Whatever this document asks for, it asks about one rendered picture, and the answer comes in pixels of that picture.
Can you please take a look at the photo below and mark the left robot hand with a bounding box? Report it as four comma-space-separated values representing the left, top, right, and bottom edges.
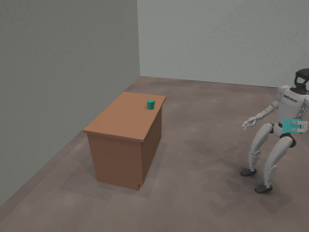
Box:
291, 121, 309, 132

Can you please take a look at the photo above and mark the left robot shin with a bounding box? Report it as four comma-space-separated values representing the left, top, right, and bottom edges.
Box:
264, 165, 277, 188

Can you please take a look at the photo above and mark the table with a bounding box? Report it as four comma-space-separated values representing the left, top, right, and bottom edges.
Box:
83, 92, 166, 190

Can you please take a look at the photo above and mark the right robot upper arm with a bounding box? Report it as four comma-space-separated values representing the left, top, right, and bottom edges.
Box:
272, 85, 291, 109

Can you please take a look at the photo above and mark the right robot shin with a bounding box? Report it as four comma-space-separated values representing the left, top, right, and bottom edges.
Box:
248, 151, 259, 171

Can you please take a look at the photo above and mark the right robot hand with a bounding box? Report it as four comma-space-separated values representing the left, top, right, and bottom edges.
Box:
242, 117, 258, 130

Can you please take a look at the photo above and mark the robot shin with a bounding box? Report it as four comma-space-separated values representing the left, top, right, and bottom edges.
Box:
264, 165, 277, 188
248, 151, 259, 171

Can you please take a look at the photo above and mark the sponge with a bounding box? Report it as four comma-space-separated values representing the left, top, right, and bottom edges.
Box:
282, 118, 303, 134

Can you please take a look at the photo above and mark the right robot forearm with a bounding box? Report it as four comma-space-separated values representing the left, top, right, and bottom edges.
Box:
255, 104, 274, 121

